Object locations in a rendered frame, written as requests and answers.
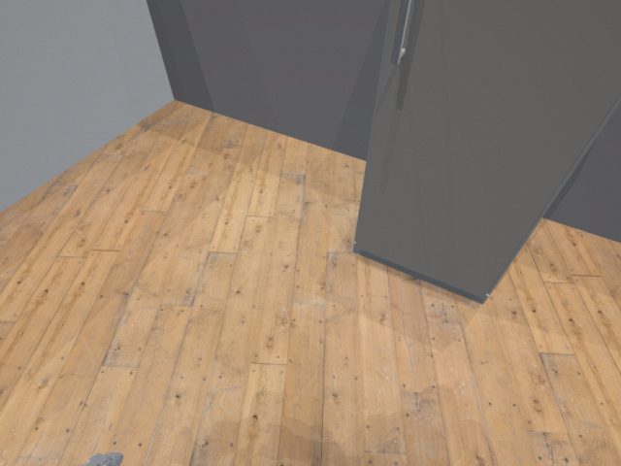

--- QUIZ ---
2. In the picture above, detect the handle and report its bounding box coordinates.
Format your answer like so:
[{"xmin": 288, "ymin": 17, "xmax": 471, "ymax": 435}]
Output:
[{"xmin": 390, "ymin": 0, "xmax": 411, "ymax": 65}]

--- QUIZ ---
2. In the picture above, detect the fridge door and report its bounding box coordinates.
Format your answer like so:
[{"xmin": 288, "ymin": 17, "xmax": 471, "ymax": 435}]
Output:
[{"xmin": 355, "ymin": 0, "xmax": 621, "ymax": 298}]

